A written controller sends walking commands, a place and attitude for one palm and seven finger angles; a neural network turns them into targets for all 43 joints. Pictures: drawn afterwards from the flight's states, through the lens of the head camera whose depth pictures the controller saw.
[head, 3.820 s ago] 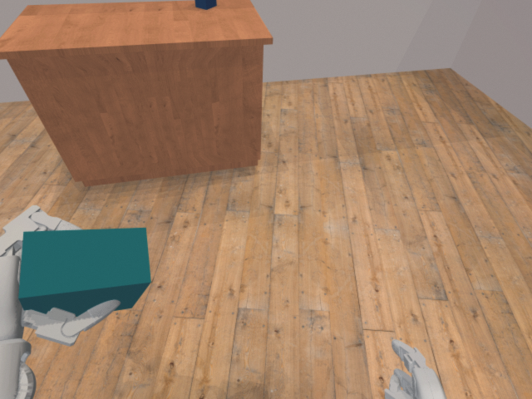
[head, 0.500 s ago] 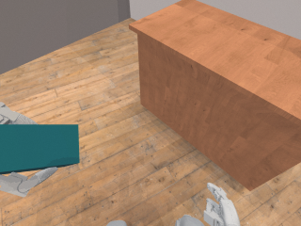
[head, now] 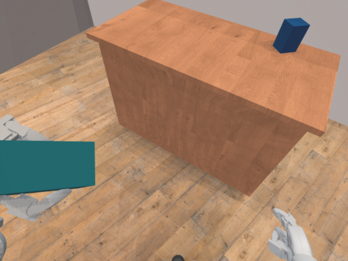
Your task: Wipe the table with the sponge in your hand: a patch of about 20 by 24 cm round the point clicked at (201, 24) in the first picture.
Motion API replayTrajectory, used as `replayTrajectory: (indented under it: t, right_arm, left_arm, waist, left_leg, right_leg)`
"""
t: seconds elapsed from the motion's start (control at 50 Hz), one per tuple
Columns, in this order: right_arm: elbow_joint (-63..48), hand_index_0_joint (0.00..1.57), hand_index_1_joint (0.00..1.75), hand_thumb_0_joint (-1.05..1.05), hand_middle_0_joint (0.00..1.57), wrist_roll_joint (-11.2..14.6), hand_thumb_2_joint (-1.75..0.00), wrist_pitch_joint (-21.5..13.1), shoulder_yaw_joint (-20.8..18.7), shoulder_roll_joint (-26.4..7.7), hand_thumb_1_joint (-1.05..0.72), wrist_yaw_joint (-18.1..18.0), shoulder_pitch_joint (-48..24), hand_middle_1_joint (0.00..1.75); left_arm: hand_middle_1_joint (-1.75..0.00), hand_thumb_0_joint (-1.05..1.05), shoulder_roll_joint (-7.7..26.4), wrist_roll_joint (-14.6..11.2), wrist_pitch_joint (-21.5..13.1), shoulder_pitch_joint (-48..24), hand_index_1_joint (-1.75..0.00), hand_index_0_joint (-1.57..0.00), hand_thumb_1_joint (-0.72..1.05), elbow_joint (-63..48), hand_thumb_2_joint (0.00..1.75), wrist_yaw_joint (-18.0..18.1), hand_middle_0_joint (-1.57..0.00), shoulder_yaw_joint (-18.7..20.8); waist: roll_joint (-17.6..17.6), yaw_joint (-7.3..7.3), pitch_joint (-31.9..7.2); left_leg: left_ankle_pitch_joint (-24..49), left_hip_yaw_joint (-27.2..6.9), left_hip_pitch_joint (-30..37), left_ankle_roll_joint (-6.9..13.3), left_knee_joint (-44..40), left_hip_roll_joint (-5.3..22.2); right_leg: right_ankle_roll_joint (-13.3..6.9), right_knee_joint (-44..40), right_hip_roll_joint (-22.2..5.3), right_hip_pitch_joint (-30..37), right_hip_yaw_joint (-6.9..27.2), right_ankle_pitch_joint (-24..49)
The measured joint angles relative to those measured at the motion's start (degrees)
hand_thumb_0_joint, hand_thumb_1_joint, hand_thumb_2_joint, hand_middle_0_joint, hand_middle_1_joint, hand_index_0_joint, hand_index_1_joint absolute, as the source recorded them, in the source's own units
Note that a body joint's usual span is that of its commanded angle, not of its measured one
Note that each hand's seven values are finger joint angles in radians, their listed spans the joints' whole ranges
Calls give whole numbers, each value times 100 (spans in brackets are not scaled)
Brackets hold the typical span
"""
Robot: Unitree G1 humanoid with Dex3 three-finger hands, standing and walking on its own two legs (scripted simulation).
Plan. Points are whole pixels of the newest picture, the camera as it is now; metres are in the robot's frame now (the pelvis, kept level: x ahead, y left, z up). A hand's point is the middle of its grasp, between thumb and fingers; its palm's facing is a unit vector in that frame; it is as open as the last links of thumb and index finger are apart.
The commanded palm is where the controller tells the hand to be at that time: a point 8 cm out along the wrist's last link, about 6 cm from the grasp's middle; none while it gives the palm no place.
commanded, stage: turn to face it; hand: left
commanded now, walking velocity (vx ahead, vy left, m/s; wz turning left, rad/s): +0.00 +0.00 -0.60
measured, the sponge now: (59, 169) +0.23 +0.20 +0.17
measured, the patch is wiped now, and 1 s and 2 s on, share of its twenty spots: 0.00 0.00 0.00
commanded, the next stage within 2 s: take the last steps up to it in 1.62 s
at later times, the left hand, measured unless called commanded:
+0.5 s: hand (136, 177) +0.22 +0.08 +0.17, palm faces +0.00 -0.84 -0.54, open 10.3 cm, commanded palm +0.18 +0.16 +0.18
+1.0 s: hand (217, 224) +0.16 -0.04 +0.17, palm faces -0.16 -0.86 -0.48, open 10.3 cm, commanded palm +0.13 +0.05 +0.18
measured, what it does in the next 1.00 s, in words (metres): walks backwards, turning right: right foot, then left foot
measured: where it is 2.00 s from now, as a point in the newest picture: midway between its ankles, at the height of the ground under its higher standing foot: outside the picture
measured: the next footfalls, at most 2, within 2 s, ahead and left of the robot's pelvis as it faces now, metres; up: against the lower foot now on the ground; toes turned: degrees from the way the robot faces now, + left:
right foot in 0.30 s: +0.03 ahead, -0.16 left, +0.00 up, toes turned -17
left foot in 0.64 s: +0.01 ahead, +0.07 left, +0.00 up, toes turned -20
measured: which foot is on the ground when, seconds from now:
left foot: down 0.00-0.32, up 0.34-0.62, down 0.64-0.98, up 1.00-1.00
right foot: down 0.00-0.02, up 0.04-0.28, down 0.30-0.68, up 0.70-0.94, down 0.96-1.00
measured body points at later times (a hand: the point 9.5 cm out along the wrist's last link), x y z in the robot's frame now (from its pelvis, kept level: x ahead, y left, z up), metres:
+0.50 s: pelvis -0.07 -0.05 +0.00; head -0.01 -0.09 +0.44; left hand +0.22 +0.13 +0.20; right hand +0.02 -0.33 -0.11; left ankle -0.02 +0.10 -0.68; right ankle -0.01 -0.15 -0.73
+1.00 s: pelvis -0.16 -0.08 -0.02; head -0.14 -0.13 +0.43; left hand +0.16 +0.01 +0.20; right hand -0.13 -0.34 -0.12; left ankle -0.03 +0.08 -0.72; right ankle -0.19 -0.17 -0.73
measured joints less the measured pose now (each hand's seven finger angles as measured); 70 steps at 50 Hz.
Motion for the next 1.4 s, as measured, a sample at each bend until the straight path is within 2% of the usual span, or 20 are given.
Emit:
replayTrajectory:
  t: [0.06, 0.14, 0.22, 0.28, 0.32, 0.38, 0.44, 0.52, 0.66, 0.7, 0.76, 0.8, 0.88, 0.94, 0.98, 1.0, 1.04, 1.12, 1.2, 1.4]
  right_arm:
    - [-7, 20, 30, 2, 20, 35, -89, 54, 48, 184, -91, -10, 107, 30]
    - [41, 20, 30, 2, 20, 24, -89, -50, 155, 443, -91, 18, 421, 30]
    - [113, 20, 30, 2, 20, 50, -89, -138, 346, 634, -90, 129, 591, 30]
    - [120, 20, 30, 2, 20, 32, -89, -216, 478, 766, -90, 194, 604, 30]
    - [158, 20, 30, 2, 21, 37, -89, -236, 498, 750, -90, 219, 482, 30]
    - [287, 21, 30, 2, 21, 16, -89, -106, 450, 662, -90, 207, 92, 30]
    - [190, 21, 30, 2, 21, -15, -89, 78, 366, 545, -90, 195, -167, 30]
    - [60, 20, 30, 2, 20, -35, -89, 160, 221, 346, -91, 157, -190, 30]
    - [72, 20, 30, 2, 20, 16, -89, 227, 79, 107, -91, 68, -34, 30]
    - [39, 20, 30, 2, 20, 12, -89, 221, 109, 172, -91, 23, 4, 30]
    - [15, 20, 30, 2, 20, 7, -89, 89, 165, 359, -91, -8, 114, 30]
    - [19, 20, 30, 2, 20, 38, -89, -7, 217, 482, -91, 40, 203, 30]
    - [-17, 20, 30, 2, 20, 48, -89, -236, 382, 682, -90, 159, 300, 30]
    - [-83, 20, 30, 1, 21, 27, -89, -386, 491, 803, -90, 226, 311, 30]
    - [-67, 20, 30, 1, 21, 33, -89, -445, 492, 772, -90, 267, 240, 30]
    - [-5, 21, 30, 1, 21, 30, -89, -423, 464, 722, -90, 272, 179, 30]
    - [163, 21, 30, 1, 21, 36, -89, -300, 402, 610, -90, 253, 44, 30]
    - [230, 20, 30, 2, 21, 16, -89, -4, 248, 393, -90, 189, -129, 30]
    - [234, 20, 30, 2, 20, 7, -89, 130, 73, 207, -91, 101, -67, 30]
    - [253, 20, 30, 2, 20, 56, -89, 192, -9, 54, -91, -33, 102, 30]
  left_arm:
    - [-134, -1, 60, 7, -1, -93, -133, -74, -50, 201, 98, -18, -74, 143]
    - [-134, -1, -126, 103, 151, -68, -134, -74, -50, 532, 98, -12, -73, 129]
    - [-134, -1, -374, 130, 298, -87, -134, -73, -50, 608, 98, 17, -73, -65]
    - [-134, -1, -281, 164, 330, -340, -134, -73, -50, 666, 98, -10, -73, -164]
    - [-134, -1, -241, 199, 311, -646, -134, -73, -50, 742, 98, -33, -73, -230]
    - [-134, -1, -211, 123, 258, -772, -134, -73, -50, 632, 98, -42, -73, -201]
    - [-134, -1, -109, 0, 181, -215, -134, -73, -50, 266, 98, -46, -73, 32]
    - [-135, -1, 113, -81, 97, 436, -134, -73, -50, -217, 98, -43, -73, 253]
    - [-135, -1, 132, -85, 98, 378, -134, -73, -50, -155, 98, 21, -73, 333]
    - [-135, -1, 5, -60, 150, 172, -134, -73, -50, 107, 98, 10, -73, 278]
    - [-135, -1, -203, 87, 223, -80, -134, -73, -50, 524, 98, 28, -73, 150]
    - [-135, -1, -364, 122, 303, -195, -134, -73, -50, 655, 98, 36, -73, -2]
    - [-135, -1, -533, 140, 315, -318, -134, -73, -50, 577, 98, 71, -73, -283]
    - [-135, -1, -327, 152, 255, -472, -134, -73, -50, 494, 98, 64, -73, -277]
    - [-135, -1, -225, 161, 197, -644, -134, -73, -50, 513, 98, 39, -73, -226]
    - [-135, -1, -213, 169, 169, -702, -134, -73, -50, 535, 98, 27, -73, -226]
    - [-135, -1, -178, 113, 162, -649, -134, -73, -50, 493, 98, -3, -73, -184]
    - [-135, -1, -52, -29, 53, 116, -134, -73, -50, 215, 98, -26, -73, 127]
    - [-135, -1, 132, -70, -11, 605, -134, -73, -50, 134, 98, 8, -73, 291]
    - [-135, -1, -162, -44, 162, 276, -134, -73, -50, 513, 98, 84, -72, -14]
  waist:
    - [-158, 45, 96]
    - [189, 84, -16]
    - [540, 210, 82]
    - [639, 189, 274]
    - [818, 88, 508]
    - [683, -63, 820]
    - [454, -172, 899]
    - [270, -215, 747]
    - [69, -15, 277]
    - [-41, 98, 277]
    - [58, 158, 230]
    - [190, 237, 214]
    - [448, 332, 273]
    - [540, 289, 395]
    - [743, 179, 591]
    - [825, 75, 690]
    - [764, -50, 777]
    - [584, -231, 795]
    - [490, -312, 660]
    - [206, -78, 65]
  left_leg:
    - [448, 243, 137, 116, -12, -1]
    - [224, 409, 266, 61, 149, 357]
    - [107, 685, 400, -107, 310, 793]
    - [-91, 788, 281, -287, 762, 1086]
    - [-202, 610, -7, -307, 1359, 1357]
    - [-869, -23, -782, -287, 2874, 928]
    - [-756, -216, -1209, -295, 3356, 546]
    - [-525, -193, -1193, -297, 2448, 321]
    - [131, 8, -389, -89, 437, 59]
    - [697, 179, -273, 21, 293, 75]
    - [650, 278, -176, 20, 326, 299]
    - [649, 335, -96, -48, 289, 502]
    - [689, 528, -81, -250, 312, 947]
    - [625, 612, -290, -446, 617, 1244]
    - [484, 514, -510, -465, 1025, 1519]
    - [54, 304, -678, -400, 1391, 1485]
    - [-573, -72, -1100, -327, 2492, 1066]
    - [-481, -225, -1566, -353, 3722, 459]
    - [-284, -177, -1543, -349, 3383, 221]
    - [-538, -209, -718, -35, 1636, -62]
  right_leg:
    - [312, 795, 3, -197, 133, -867]
    - [676, 2602, -211, -439, -234, -1864]
    - [829, 2011, -576, 79, -515, -1827]
    - [861, 1152, -691, 614, -686, -1459]
    - [558, 1050, -506, 670, -823, -1190]
    - [233, 1215, -462, 406, -688, -1174]
    - [180, 962, -377, 251, -342, -860]
    - [140, 625, -261, 151, -47, -517]
    - [204, 556, -79, -102, 305, -221]
    - [369, 1093, -48, -270, 392, -968]
    - [661, 3054, -123, -705, 41, -1872]
    - [783, 3589, -314, -680, -183, -1973]
    - [921, 2691, -695, -73, -476, -2174]
    - [947, 1632, -793, 514, -603, -2047]
    - [691, 1281, -618, 665, -738, -1502]
    - [489, 1368, -546, 603, -785, -1477]
    - [230, 1420, -542, 443, -698, -1481]
    - [94, 952, -410, 334, -331, -1080]
    - [1, 466, -270, 392, -175, -718]
    - [-105, -252, -51, 441, 44, -67]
